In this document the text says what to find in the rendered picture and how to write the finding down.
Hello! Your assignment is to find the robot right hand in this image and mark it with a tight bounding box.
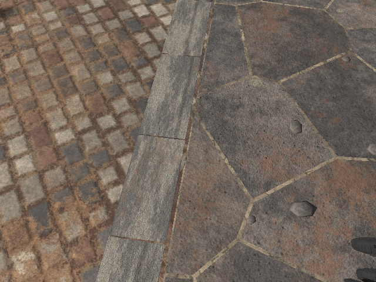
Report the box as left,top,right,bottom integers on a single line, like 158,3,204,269
344,237,376,282

